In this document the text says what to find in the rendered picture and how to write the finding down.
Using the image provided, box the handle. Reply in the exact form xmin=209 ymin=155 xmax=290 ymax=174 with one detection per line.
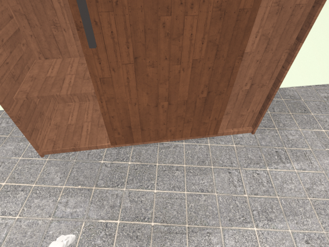
xmin=77 ymin=0 xmax=97 ymax=48

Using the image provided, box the wardrobe door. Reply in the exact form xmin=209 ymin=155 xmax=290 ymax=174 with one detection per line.
xmin=68 ymin=0 xmax=262 ymax=146
xmin=219 ymin=0 xmax=315 ymax=130

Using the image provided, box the robot left hand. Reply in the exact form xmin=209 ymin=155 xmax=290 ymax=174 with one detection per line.
xmin=48 ymin=235 xmax=76 ymax=247

